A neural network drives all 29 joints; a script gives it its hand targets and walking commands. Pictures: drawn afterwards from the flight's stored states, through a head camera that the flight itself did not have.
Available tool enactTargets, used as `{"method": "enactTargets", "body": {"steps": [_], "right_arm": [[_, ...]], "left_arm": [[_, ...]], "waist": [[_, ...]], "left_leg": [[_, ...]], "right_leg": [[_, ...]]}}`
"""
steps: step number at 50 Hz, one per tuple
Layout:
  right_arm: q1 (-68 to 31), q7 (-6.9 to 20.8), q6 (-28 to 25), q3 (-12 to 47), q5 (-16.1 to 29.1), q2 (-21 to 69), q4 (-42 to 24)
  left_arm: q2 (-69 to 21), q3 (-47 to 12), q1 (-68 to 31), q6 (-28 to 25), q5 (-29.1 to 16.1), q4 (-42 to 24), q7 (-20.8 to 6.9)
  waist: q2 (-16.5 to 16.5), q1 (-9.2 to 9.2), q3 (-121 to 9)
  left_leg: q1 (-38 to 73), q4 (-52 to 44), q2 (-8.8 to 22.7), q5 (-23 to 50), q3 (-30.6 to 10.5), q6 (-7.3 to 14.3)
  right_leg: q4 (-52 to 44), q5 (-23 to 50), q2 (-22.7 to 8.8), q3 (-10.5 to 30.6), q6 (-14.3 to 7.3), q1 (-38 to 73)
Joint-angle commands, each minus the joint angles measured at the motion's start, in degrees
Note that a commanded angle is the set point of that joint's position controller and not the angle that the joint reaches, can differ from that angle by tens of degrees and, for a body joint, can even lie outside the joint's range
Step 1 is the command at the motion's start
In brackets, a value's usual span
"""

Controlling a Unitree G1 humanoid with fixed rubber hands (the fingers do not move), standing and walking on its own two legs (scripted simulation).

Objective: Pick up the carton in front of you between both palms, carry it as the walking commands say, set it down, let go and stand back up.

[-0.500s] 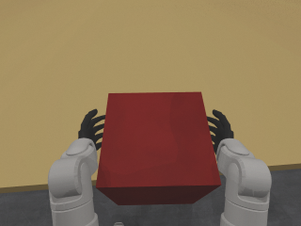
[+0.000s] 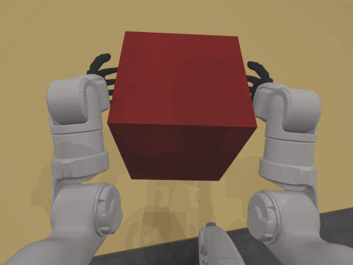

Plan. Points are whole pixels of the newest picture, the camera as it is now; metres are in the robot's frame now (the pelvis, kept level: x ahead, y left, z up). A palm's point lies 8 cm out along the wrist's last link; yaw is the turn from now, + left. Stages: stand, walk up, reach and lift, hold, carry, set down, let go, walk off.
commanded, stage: carry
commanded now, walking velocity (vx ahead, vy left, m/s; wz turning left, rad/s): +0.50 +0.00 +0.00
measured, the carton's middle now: (178, 116) +0.41 -0.01 +0.08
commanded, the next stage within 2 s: none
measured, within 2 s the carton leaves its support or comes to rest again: neither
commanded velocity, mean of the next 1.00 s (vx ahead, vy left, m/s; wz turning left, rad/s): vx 0.50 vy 0.00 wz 0.00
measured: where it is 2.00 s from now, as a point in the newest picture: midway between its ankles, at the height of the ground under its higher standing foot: (165, 54)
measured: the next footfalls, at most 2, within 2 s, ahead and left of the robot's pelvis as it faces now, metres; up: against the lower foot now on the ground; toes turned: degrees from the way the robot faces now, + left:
right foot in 0.04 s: +0.14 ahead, -0.14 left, -0.01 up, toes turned -2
left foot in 0.46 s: +0.66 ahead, -0.01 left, +0.09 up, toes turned -1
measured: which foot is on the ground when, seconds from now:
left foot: down 0.00-0.20, up 0.22-0.44, down 0.46-0.84, up 0.86-1.00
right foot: up 0.00-0.02, down 0.04-0.50, up 0.52-0.82, down 0.84-1.00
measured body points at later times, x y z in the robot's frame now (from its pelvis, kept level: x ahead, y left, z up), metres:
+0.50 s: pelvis +0.47 -0.03 -0.01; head +0.59 -0.05 +0.43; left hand +0.88 +0.13 +0.12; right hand +0.88 -0.17 +0.12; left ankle +0.62 -0.01 -0.65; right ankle +0.20 -0.15 -0.55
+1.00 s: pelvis +0.87 -0.05 +0.10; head +0.87 -0.05 +0.55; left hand +1.23 +0.11 +0.21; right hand +1.24 -0.20 +0.22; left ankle +0.82 +0.07 -0.56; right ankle +0.85 -0.10 -0.64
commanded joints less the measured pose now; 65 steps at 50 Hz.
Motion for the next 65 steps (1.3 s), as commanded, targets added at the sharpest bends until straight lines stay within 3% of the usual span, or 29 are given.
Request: {"method": "enactTargets", "body": {"steps": [1,3,6,8,9,10,11,12,14,15,17,19,21,22,23,24,26,29,34,39,41,43,44,45,48,62,63,64,65], "right_arm": [[-43.08,13.09,-0.8,34.3,23.74,58.84,-7.89],[-42.11,13.1,-0.9,35.87,23.17,58.39,-9.64],[-41.05,13.68,-0.98,38.79,24.68,58.56,-11.1],[-44.94,14.1,-1.7,41.69,26.53,60.24,-13.49],[-44.78,14.17,-2.06,43.61,28.14,61.14,-13.85],[-44.6,14.41,-2.38,44.33,29.17,62.22,-14.72],[-41.89,14.52,-2.59,43.43,28.87,61.02,-13.31],[-39.8,13.65,-2.27,42.52,27.33,59.39,-10.56],[-34.58,12.08,-2.56,40.15,23.67,56.3,-10.32],[-35.4,11.43,-2.8,38.84,21.92,55.25,-12.42],[-31.84,9.83,-3.89,36.89,16.08,51.09,-14.23],[-31.28,7.71,-4.98,35.0,11.17,46.52,-16.3],[-29.1,6.61,-5.66,36.61,10.19,44.29,-18.27],[-30.04,6.8,-6.02,39.08,11.69,45.3,-20.78],[-29.2,7.24,-5.94,40.83,14.04,49.05,-20.97],[-24.48,7.94,-5.36,41.57,14.84,46.94,-18.62],[-25.08,9.59,-4.15,42.67,17.46,50.0,-12.6],[-36.2,12.63,-3.1,47.63,27.35,59.21,-16.91],[-40.36,14.69,-4.16,48.76,33.48,66.34,-12.73],[-35.98,17.64,-6.57,45.69,31.69,69.64,-1.56],[-32.54,18.53,-7.69,43.89,29.98,69.62,2.1],[-29.42,19.06,-7.74,41.71,27.45,67.96,5.38],[-27.56,18.95,-7.1,40.26,25.99,67.16,8.13],[-24.36,18.62,-6.71,38.51,24.3,66.39,10.0],[-17.63,17.0,-6.21,35.22,19.34,64.36,7.29],[7.51,14.59,-7.76,50.62,15.76,64.17,-19.3],[9.83,15.5,-7.87,51.53,16.32,63.98,-20.13],[11.59,16.41,-8.01,51.65,16.61,64.27,-18.79],[15.5,17.01,-8.6,51.77,17.25,65.12,-17.31]], "left_arm": [[-62.09,-33.91,-37.08,-1.43,-20.72,-4.01,-9.85],[-61.08,-34.57,-35.26,-1.64,-19.46,-4.57,-10.08],[-59.8,-35.73,-31.34,-1.69,-17.73,-3.1,-10.41],[-58.64,-36.09,-28.72,-2.14,-16.51,-3.83,-10.44],[-57.34,-36.33,-30.07,-2.63,-16.38,-7.07,-10.17],[-56.59,-36.47,-28.28,-2.94,-16.54,-7.03,-9.63],[-55.25,-35.55,-25.63,-2.95,-17.91,-7.66,-9.39],[-53.6,-35.0,-24.07,-3.08,-17.07,-5.82,-9.06],[-55.27,-37.68,-24.42,-4.03,-19.23,-12.84,-9.54],[-57.42,-40.0,-30.96,-4.43,-22.47,-18.79,-10.07],[-61.71,-45.18,-38.61,-4.94,-29.39,-25.48,-12.06],[-63.34,-47.14,-42.73,-4.72,-34.4,-27.12,-14.02],[-61.19,-48.41,-38.89,-5.2,-35.32,-27.63,-14.52],[-60.97,-48.0,-39.5,-5.24,-34.89,-28.21,-14.94],[-59.13,-48.13,-36.32,-4.81,-33.39,-24.13,-15.24],[-55.79,-46.13,-31.11,-4.32,-31.42,-20.67,-14.98],[-51.14,-42.34,-26.46,-2.61,-26.33,-17.95,-13.88],[-51.82,-37.15,-25.42,-2.57,-20.73,-16.42,-13.15],[-52.37,-32.76,-18.47,-4.35,-10.81,-8.17,-11.44],[-53.76,-33.0,-16.91,-8.02,-8.13,-0.98,-11.08],[-55.95,-34.61,-16.82,-8.78,-9.17,0.6,-11.68],[-57.66,-35.17,-14.41,-8.67,-11.51,2.45,-12.89],[-57.95,-35.08,-13.97,-8.21,-12.26,4.69,-13.27],[-59.44,-35.99,-13.77,-7.61,-13.72,5.59,-13.69],[-69.26,-41.73,-19.73,-6.7,-22.84,-0.69,-15.81],[-67.21,-48.52,12.64,-7.67,-21.75,-17.59,-18.98],[-66.12,-49.24,14.74,-8.05,-20.53,-18.55,-19.07],[-66.82,-50.42,15.29,-7.84,-20.45,-19.52,-19.11],[-65.62,-50.47,17.36,-7.79,-20.35,-20.9,-19.18]], "waist": [[10.67,-3.57,-35.38],[7.75,-4.86,-32.27],[10.56,-9.67,-31.52],[9.78,-2.47,-37.83],[5.57,6.12,-39.32],[-8.1,13.37,-32.94],[-18.39,11.33,-28.52],[-27.2,17.19,-39.66],[-10.06,21.86,-40.78],[-3.67,19.4,-37.66],[-1.43,10.56,-30.08],[-1.45,3.38,-29.73],[-9.03,-10.01,-44.15],[1.47,-15.87,-45.06],[7.45,-12.34,-44.52],[13.92,-3.61,-59.27],[12.39,-3.99,-59.89],[-0.85,-3.23,-41.12],[4.92,-3.01,-40.09],[5.38,-0.99,-37.59],[5.96,2.08,-36.83],[-4.37,5.78,-33.37],[-5.6,6.34,-37.96],[-2.52,6.2,-38.1],[3.0,3.87,-30.32],[-10.24,2.89,-31.74],[-6.83,1.8,-34.51],[6.03,1.98,-41.59],[13.61,1.58,-41.43]], "left_leg": [[41.46,1.54,14.69,45.8,-14.54,9.33],[47.88,2.35,14.01,47.87,-15.21,9.43],[66.25,14.66,11.43,81.85,-17.79,6.69],[48.07,30.07,5.01,87.19,-8.83,0.19],[27.84,39.35,4.12,79.77,-7.48,-1.12],[-7.23,53.32,-1.23,25.97,-4.61,-1.74],[-45.08,70.93,-7.55,-21.05,-5.08,-1.36],[-66.18,90.82,-12.28,-35.71,-11.23,-1.19],[-79.07,98.97,-10.37,-36.45,-14.23,2.42],[-82.07,98.93,-8.99,-37.87,-13.13,2.67],[-67.28,71.23,-3.55,-37.59,-6.56,2.38],[-19.35,37.92,-5.66,-10.57,5.23,1.55],[29.06,20.66,-9.51,23.14,5.52,-0.93],[37.52,10.2,-4.94,35.1,-1.71,2.03],[36.93,5.57,1.92,43.89,-15.5,7.47],[42.12,9.74,16.6,73.97,-38.48,15.07],[40.72,3.48,18.7,51.09,-52.43,17.95],[30.24,2.72,12.58,43.19,-39.45,12.42],[38.87,2.22,9.69,76.52,-26.12,5.51],[23.44,3.77,6.16,72.31,-12.58,-0.31],[7.28,11.37,5.06,61.56,-8.23,-3.61],[-17.85,32.57,-3.0,-3.7,-7.01,-6.15],[-24.91,43.3,-4.32,-13.4,-10.67,-6.48],[-29.43,47.85,-1.42,-11.94,-12.92,-6.27],[-28.39,36.56,2.51,-0.34,-10.59,-6.14],[10.65,-10.09,-2.8,26.27,6.09,-3.21],[23.01,-7.63,3.65,23.15,-0.64,-2.46],[40.57,-2.16,21.8,31.12,-25.04,5.56],[42.85,-7.99,24.71,29.71,-36.68,11.92]], "right_leg": [[3.44,-0.16,0.15,-2.27,-0.66,-14.26],[4.66,-4.99,0.91,-4.16,-1.0,-23.46],[1.58,-15.13,5.1,-6.3,-2.72,-35.75],[-34.78,0.17,6.18,-2.5,-2.62,-0.56],[-49.69,24.68,7.98,-6.91,-0.04,28.65],[-61.51,45.9,3.71,-3.71,0.42,60.16],[-38.09,100.24,-7.96,7.66,-2.19,87.6],[-18.98,135.44,-17.06,17.73,-10.24,112.89],[-26.41,94.64,-16.54,25.69,-11.44,110.3],[-28.82,83.09,-15.81,24.91,-10.97,106.9],[-36.99,70.9,-11.19,11.92,-5.65,84.57],[-45.35,74.83,-1.54,-3.73,-2.44,42.15],[-25.03,81.93,-3.22,0.06,-3.32,25.59],[7.32,51.24,3.18,-0.25,-0.47,21.38],[25.72,3.45,9.96,3.03,-1.41,20.14],[41.48,-3.89,13.44,13.01,-0.45,20.14],[48.19,-1.31,11.14,15.38,0.14,13.59],[29.63,-10.81,7.41,7.84,2.17,4.55],[-2.89,-4.51,5.97,2.15,0.4,2.92],[-40.45,24.36,10.72,-5.83,0.58,28.0],[-47.33,38.13,7.59,-5.43,-1.28,49.82],[-42.91,57.79,-9.28,11.84,-9.17,66.87],[-36.26,71.87,-19.46,22.56,-15.27,75.33],[-38.01,58.92,-21.09,24.12,-16.99,75.84],[-49.17,31.33,-15.35,20.91,-11.31,59.58],[-30.53,57.76,-4.97,-7.62,1.43,51.33],[-20.61,40.65,-4.39,-6.39,2.34,41.56],[-4.7,14.4,-0.68,-3.38,4.0,23.12],[7.24,-9.32,6.02,-0.43,4.51,11.2]]}}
